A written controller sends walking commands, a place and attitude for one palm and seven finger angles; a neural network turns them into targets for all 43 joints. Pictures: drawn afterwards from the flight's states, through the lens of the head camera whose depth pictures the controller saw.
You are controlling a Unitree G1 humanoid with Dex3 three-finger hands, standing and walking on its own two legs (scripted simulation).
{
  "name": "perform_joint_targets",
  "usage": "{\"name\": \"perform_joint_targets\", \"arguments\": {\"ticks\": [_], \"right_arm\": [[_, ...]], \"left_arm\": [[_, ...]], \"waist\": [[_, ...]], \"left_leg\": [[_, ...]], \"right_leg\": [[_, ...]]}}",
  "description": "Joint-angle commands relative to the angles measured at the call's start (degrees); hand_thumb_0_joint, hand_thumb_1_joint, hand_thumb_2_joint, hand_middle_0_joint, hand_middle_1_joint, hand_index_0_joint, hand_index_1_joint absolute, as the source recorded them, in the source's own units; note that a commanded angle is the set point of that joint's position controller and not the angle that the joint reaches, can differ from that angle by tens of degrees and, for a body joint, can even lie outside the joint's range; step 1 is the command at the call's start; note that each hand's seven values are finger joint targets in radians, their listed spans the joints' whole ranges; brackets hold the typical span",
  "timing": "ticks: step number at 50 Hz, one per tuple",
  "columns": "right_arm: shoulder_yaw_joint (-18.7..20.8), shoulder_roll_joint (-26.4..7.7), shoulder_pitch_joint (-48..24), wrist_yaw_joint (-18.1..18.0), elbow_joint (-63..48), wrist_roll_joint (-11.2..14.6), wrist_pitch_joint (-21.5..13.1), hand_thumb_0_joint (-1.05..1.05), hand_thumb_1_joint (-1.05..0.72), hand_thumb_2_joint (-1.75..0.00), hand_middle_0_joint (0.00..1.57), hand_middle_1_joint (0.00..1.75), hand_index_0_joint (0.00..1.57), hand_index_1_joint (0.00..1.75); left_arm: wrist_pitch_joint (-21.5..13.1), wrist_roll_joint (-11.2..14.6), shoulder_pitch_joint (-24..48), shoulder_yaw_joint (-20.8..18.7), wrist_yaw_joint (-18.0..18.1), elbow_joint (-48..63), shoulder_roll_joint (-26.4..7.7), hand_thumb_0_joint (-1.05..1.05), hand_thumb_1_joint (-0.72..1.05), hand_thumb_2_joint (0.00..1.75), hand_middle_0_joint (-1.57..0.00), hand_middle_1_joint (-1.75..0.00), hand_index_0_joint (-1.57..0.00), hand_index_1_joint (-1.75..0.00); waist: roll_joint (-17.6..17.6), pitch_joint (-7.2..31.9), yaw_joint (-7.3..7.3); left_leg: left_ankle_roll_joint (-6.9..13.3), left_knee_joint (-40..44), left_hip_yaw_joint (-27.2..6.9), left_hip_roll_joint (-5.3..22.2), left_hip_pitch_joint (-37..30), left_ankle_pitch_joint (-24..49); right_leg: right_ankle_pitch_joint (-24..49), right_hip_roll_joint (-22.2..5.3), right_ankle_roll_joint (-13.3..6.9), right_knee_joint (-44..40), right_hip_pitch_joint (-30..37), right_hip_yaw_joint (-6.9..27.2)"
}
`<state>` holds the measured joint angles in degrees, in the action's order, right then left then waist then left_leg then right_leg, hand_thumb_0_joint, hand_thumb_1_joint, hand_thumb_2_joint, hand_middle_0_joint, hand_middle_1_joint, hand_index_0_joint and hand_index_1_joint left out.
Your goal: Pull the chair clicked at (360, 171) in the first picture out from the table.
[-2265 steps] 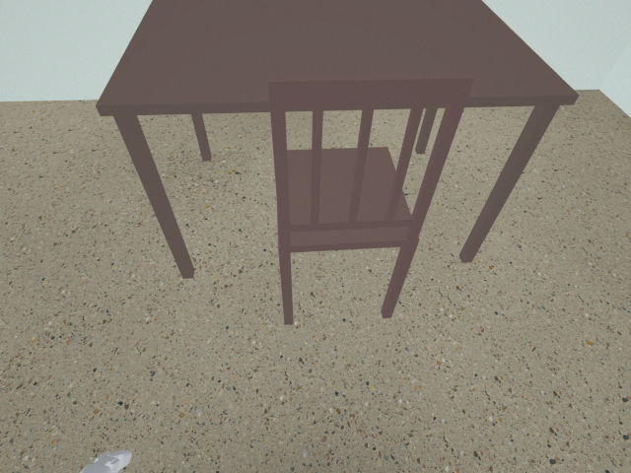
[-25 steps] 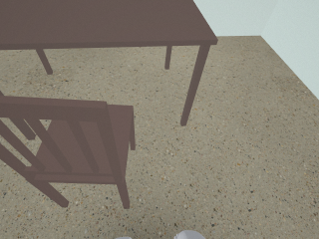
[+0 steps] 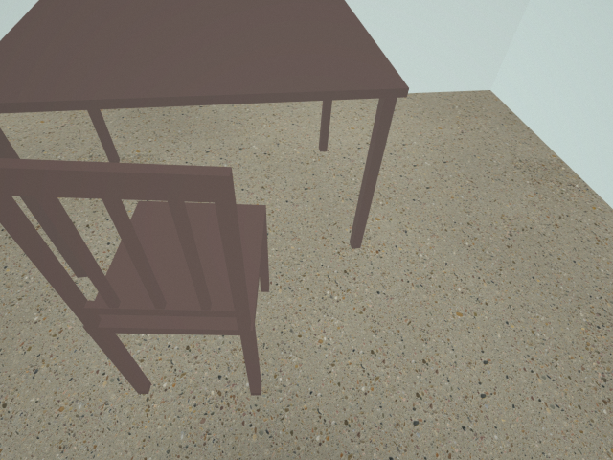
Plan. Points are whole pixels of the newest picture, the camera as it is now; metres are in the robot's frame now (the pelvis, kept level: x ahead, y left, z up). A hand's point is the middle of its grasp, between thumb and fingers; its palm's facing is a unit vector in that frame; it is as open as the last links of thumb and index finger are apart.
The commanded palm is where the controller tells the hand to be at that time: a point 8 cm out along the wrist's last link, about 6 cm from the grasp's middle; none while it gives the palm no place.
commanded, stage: come to a stop and stand still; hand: left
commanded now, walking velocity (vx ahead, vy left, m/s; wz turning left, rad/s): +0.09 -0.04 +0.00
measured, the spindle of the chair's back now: (139, 259) +0.45 +0.34 -0.08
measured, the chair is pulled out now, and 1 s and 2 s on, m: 0.30 0.30 0.30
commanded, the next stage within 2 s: look again from close up in 0.98 s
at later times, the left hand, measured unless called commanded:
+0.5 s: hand out of the picture +0.04 +0.17 -0.18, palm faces +0.01 -0.98 -0.21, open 7.3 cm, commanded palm none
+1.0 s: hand out of the picture +0.07 +0.17 -0.17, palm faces +0.03 -0.97 -0.23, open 7.3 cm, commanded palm none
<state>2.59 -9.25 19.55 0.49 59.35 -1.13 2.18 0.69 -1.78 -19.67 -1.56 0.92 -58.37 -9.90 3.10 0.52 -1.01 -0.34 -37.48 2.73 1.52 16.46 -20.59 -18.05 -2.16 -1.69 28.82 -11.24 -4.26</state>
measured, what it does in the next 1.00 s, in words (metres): steps on the spot: left foot, then right foot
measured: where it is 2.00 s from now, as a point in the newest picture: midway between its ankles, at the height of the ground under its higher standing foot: outside the picture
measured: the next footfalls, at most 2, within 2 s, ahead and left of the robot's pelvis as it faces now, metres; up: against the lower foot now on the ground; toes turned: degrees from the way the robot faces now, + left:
left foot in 0.04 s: +0.05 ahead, +0.10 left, +0.00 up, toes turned +3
right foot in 0.34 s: +0.08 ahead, -0.10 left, +0.00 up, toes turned -3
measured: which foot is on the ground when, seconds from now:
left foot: up 0.00-0.02, down 0.04-1.00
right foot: down 0.00-0.06, up 0.08-0.32, down 0.34-1.00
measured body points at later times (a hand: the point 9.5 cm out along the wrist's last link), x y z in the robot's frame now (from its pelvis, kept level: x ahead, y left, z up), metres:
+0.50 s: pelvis +0.02 +0.00 -0.01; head +0.04 -0.01 +0.44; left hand +0.04 +0.22 -0.17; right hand +0.01 -0.20 -0.18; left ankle -0.02 +0.10 -0.74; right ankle +0.04 -0.10 -0.74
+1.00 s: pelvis +0.06 -0.01 +0.00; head +0.08 -0.02 +0.45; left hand +0.07 +0.22 -0.15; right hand +0.06 -0.22 -0.17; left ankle -0.02 +0.10 -0.74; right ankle +0.04 -0.10 -0.74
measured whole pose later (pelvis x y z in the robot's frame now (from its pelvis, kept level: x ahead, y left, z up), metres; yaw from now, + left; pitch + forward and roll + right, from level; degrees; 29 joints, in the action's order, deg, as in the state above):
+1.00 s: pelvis +0.06 -0.01 +0.00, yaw +1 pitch +0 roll +0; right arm -1.1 -8.8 15.2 -2.2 63.5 -0.6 -1.0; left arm -1.1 -0.5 -13.7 0.0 2.3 -62.9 -8.9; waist -1.1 -3.5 0.4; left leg 0.6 -24.5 3.0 -0.2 4.8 -19.4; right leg -16.5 -0.3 -2.0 28.3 -11.6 -5.1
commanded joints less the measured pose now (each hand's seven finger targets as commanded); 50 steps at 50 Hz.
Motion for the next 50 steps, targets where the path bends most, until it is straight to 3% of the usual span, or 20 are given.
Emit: {"name": "perform_joint_targets", "arguments": {"ticks": [1, 2, 3, 4, 5, 10, 14, 15, 16, 17, 18, 19, 20, 22, 25, 27, 28, 33, 42, 50], "right_arm": [[-0.2, -3.9, 5.9, -1.1, -0.5, -0.1, -3.2, 0.0, -0.9, -0.9, 0.2, 0.3, 0.2, 0.3], [0.3, -7.0, 9.2, -1.5, 0.3, -0.4, -3.5, 0.0, -0.9, -0.9, 0.2, 0.3, 0.2, 0.3], [0.7, -9.6, 12.0, -1.9, 0.4, -0.4, -3.4, 0.0, -0.9, -0.9, 0.2, 0.3, 0.2, 0.3], [0.6, -9.5, 11.7, -2.1, 0.5, -0.8, -3.3, 0.0, -0.9, -0.9, 0.2, 0.3, 0.2, 0.3], [0.1, -7.9, 9.6, -2.5, 1.1, -0.8, -3.6, 0.0, -0.9, -0.9, 0.2, 0.3, 0.2, 0.3], [-1.2, -5.6, 4.9, -3.0, 0.7, -0.7, -4.5, 0.0, -0.9, -0.9, 0.2, 0.3, 0.2, 0.3], [-1.1, -5.3, 5.3, -3.1, 1.7, -0.2, -3.8, 0.0, -0.9, -0.9, 0.2, 0.3, 0.2, 0.3], [-1.3, -4.0, 5.6, -2.9, 2.0, 0.1, -3.8, 0.0, -0.9, -0.9, 0.2, 0.3, 0.2, 0.3], [-1.8, -2.1, 5.5, -2.7, 1.8, 0.3, -3.8, 0.0, -0.9, -0.9, 0.2, 0.3, 0.2, 0.3], [-1.1, -4.3, -5.0, -2.2, -1.6, 0.5, -4.5, 0.0, -0.9, -0.9, 0.2, 0.3, 0.2, 0.3], [-1.6, 0.4, -1.9, -1.7, -3.5, 0.3, -3.1, 0.0, -0.9, -0.9, 0.2, 0.3, 0.2, 0.3], [-1.8, 0.4, 0.7, -1.2, -2.7, 0.3, -2.4, 0.0, -0.9, -0.9, 0.2, 0.3, 0.2, 0.3], [-1.6, 0.7, 3.3, -0.8, -1.9, 0.0, -2.1, 0.0, -0.9, -0.9, 0.2, 0.3, 0.2, 0.3], [-1.7, 0.1, 5.8, -0.8, -0.9, 0.0, -2.5, 0.0, -0.9, -0.9, 0.2, 0.3, 0.2, 0.3], [-2.1, 0.3, 7.7, -1.2, 1.1, 0.1, -3.8, 0.0, -0.9, -0.9, 0.2, 0.3, 0.2, 0.3], [-2.2, -3.1, 5.4, -1.8, 0.6, -0.2, -4.1, 0.0, -0.9, -0.9, 0.2, 0.3, 0.2, 0.3], [-2.3, -2.7, 2.5, -2.0, 0.3, -0.2, -4.1, 0.0, -0.9, -0.9, 0.2, 0.3, 0.2, 0.3], [-2.6, -3.3, 2.7, -2.5, 0.4, 0.2, -3.9, 0.0, -0.9, -0.9, 0.2, 0.3, 0.2, 0.3], [-2.7, -4.6, 1.7, -2.7, 2.5, 0.2, -4.0, 0.0, -0.9, -0.9, 0.2, 0.3, 0.2, 0.3], [-2.8, -4.5, 0.6, -2.8, 3.7, 0.3, -3.6, 0.0, -0.9, -0.9, 0.2, 0.3, 0.2, 0.3]], "left_arm": [[-0.8, 0.5, -1.2, -1.4, 0.1, 2.0, -6.4, 0.0, 0.9, 0.9, -0.2, -0.3, -0.2, -0.3], [-1.0, 0.6, -1.6, -0.9, -0.2, 2.7, -3.6, 0.0, 0.9, 0.9, -0.2, -0.3, -0.2, -0.3], [-1.3, 0.4, 0.7, -0.6, -0.2, 3.9, -2.6, 0.0, 0.9, 0.9, -0.2, -0.3, -0.2, -0.3], [-1.4, 0.0, 3.3, -0.6, -0.3, 4.8, -3.0, 0.0, 0.9, 0.9, -0.2, -0.3, -0.2, -0.3], [-1.3, -0.1, 4.3, -0.6, -0.2, 4.1, -2.7, 0.0, 0.9, 0.9, -0.2, -0.3, -0.2, -0.3], [-1.4, 0.5, 2.4, 0.1, -1.3, 1.6, 0.3, 0.0, 0.9, 0.9, -0.2, -0.3, -0.2, -0.3], [-1.6, 0.7, -1.3, -0.3, -0.8, -0.4, 0.1, 0.0, 0.9, 0.9, -0.2, -0.3, -0.2, -0.3], [-2.0, 0.7, -2.9, -0.6, -0.4, -1.2, -1.6, 0.0, 0.9, 0.9, -0.2, -0.3, -0.2, -0.3], [-2.4, 0.8, -5.4, -0.8, -0.1, -2.3, -3.5, 0.0, 0.9, 0.9, -0.2, -0.3, -0.2, -0.3], [-2.3, 0.6, -8.9, -0.8, 2.7, -5.1, -7.2, 0.0, 0.9, 0.9, -0.2, -0.3, -0.2, -0.3], [-3.1, 0.6, -4.8, 0.1, 2.0, -2.4, -8.8, 0.0, 0.9, 0.9, -0.2, -0.3, -0.2, -0.3], [-3.2, 0.3, -1.7, 0.0, 1.6, -0.8, -7.6, 0.0, 0.9, 0.9, -0.2, -0.3, -0.2, -0.3], [-3.5, 0.2, 1.9, -0.6, 1.7, 0.1, -7.9, 0.0, 0.9, 0.9, -0.2, -0.3, -0.2, -0.3], [-3.6, 0.4, 3.8, -0.5, 2.2, 0.8, -6.0, 0.0, 0.9, 0.9, -0.2, -0.3, -0.2, -0.3], [-3.3, 1.0, 4.2, 0.0, 2.0, 0.6, -4.4, 0.0, 0.9, 0.9, -0.2, -0.3, -0.2, -0.3], [-2.7, 1.4, 2.7, 0.4, 1.7, 0.2, -2.4, 0.0, 0.9, 0.9, -0.2, -0.3, -0.2, -0.3], [-2.4, 1.2, 3.0, 0.6, 1.7, -0.4, -2.4, 0.0, 0.9, 0.9, -0.2, -0.3, -0.2, -0.3], [-2.9, 1.3, 1.8, 1.0, 1.3, -2.0, -3.4, 0.0, 0.9, 0.9, -0.2, -0.3, -0.2, -0.3], [-3.1, 1.4, 2.3, 0.8, 1.6, -2.2, -4.9, 0.0, 0.9, 0.9, -0.2, -0.3, -0.2, -0.3], [-2.7, 1.3, 2.6, 0.8, 1.6, -2.8, -5.2, 0.0, 0.9, 0.9, -0.2, -0.3, -0.2, -0.3]], "waist": [[-3.8, -4.0, 1.66], [-15.1, -3.0, 2.46], [-17.9, -4.6, 3.61], [-14.2, -5.9, 4.25], [-18.8, -6.2, 3.42], [-10.2, -7.0, 1.37], [-8.2, -5.0, -0.07], [-3.5, -3.7, -0.69], [1.8, -2.6, -1.42], [-0.3, -8.3, -4.1], [3.9, -5.4, -0.09], [1.6, -4.0, 1.15], [6.7, -2.4, 2.98], [6.6, -1.1, 4.07], [-5.1, -1.3, 3.65], [-13.5, -3.1, 1.57], [-16.4, -5.6, 0.86], [-2.5, -4.6, 1.52], [-3.2, -0.6, 1.6], [-3.3, -1.9, 1.5]], "left_leg": [[2.1, 17.1, -2.4, 2.3, -12.5, 0.0], [5.7, 21.2, -14.6, 11.2, -14.5, -2.4], [10.5, 25.7, -24.0, 17.9, -13.3, -1.9], [12.7, 27.0, -24.9, 19.0, -9.8, -3.3], [12.7, 27.5, -23.6, 18.1, -7.8, -0.6], [9.5, 23.2, -10.0, 12.4, -2.3, 18.5], [6.6, 17.6, -7.2, 9.5, 1.7, 10.0], [4.6, 14.5, -5.8, 7.3, 3.9, 6.7], [2.4, 10.1, -2.1, 3.6, 7.2, -0.6], [-0.2, -0.2, -0.3, 0.6, 5.0, 0.9], [0.5, -5.7, -1.0, 0.8, 4.7, -9.3], [0.5, -8.9, -0.2, 0.6, 2.3, -9.2], [0.8, -9.5, -0.7, 1.1, 1.5, -7.1], [1.0, -4.7, -0.7, 1.2, -1.3, -4.0], [0.8, 12.8, -2.2, 1.7, -7.4, 5.3], [4.0, 16.2, -9.1, 8.9, -0.7, 14.4], [4.0, 17.5, -9.1, 8.1, 1.1, 17.4], [2.4, 15.7, -5.7, 5.1, -3.0, 13.8], [1.8, 15.4, -4.5, 4.9, -8.2, 22.9], [1.7, 16.2, -4.0, 5.0, -8.7, 21.1]], "right_leg": [[-13.6, -4.5, -3.4, -2.7, -13.0, 7.6], [-11.8, -0.1, -1.3, 7.6, -17.9, 2.1], [-14.3, 1.9, -0.3, 16.0, -22.9, -1.3], [-13.8, 1.0, -0.8, 22.3, -23.3, 0.9], [-12.2, -0.4, -0.8, 26.9, -23.6, 3.0], [-6.0, -0.2, 0.6, 16.9, -12.7, 0.6], [4.2, 1.2, 1.4, 0.4, -0.2, -0.9], [6.1, -0.5, 0.9, -3.1, 4.7, 2.8], [6.6, -6.3, -0.9, -5.9, 8.0, 11.0], [28.4, -8.9, -0.8, -6.4, -0.5, 14.3], [10.5, -12.9, -3.4, -12.4, -4.7, 17.1], [-5.6, -12.1, -6.1, -15.9, -8.5, 17.9], [-5.2, -11.0, -7.0, -16.0, -8.3, 16.5], [1.4, -9.6, -7.1, -13.2, -7.2, 12.9], [6.0, -5.9, -4.6, -3.9, -6.1, 8.8], [4.6, -1.5, -1.6, -1.0, -2.3, 4.6], [6.4, -1.2, -1.2, -0.2, -0.6, 3.6], [15.6, -4.2, -2.1, -3.5, 1.2, 6.4], [27.7, -5.3, -2.0, -1.9, 5.0, 5.9], [27.4, -5.2, -2.1, -2.9, 5.0, 6.2]]}}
